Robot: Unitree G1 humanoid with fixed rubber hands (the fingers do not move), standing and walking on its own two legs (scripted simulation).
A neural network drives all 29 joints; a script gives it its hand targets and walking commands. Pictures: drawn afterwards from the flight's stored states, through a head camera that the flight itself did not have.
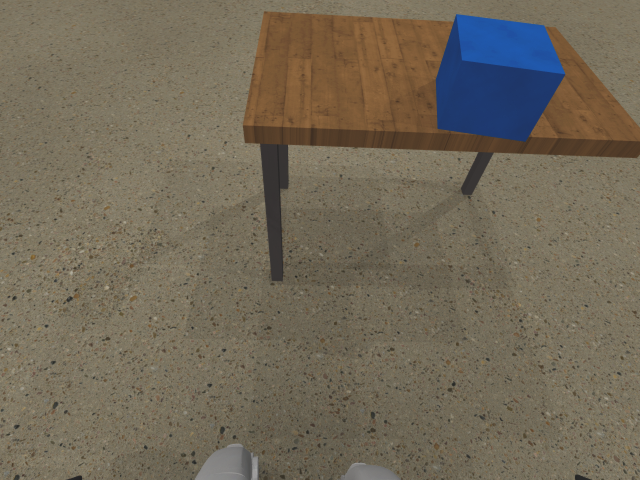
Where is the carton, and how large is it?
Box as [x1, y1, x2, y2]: [436, 14, 564, 141]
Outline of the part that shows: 456,14 436,77 438,128 525,141 564,75 562,67 544,26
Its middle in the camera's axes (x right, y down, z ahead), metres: +0.38 -0.36 +0.86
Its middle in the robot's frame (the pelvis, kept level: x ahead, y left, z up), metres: +0.90 -0.38 +0.03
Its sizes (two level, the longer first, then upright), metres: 0.212 0.195 0.158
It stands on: a table, 0.70 m high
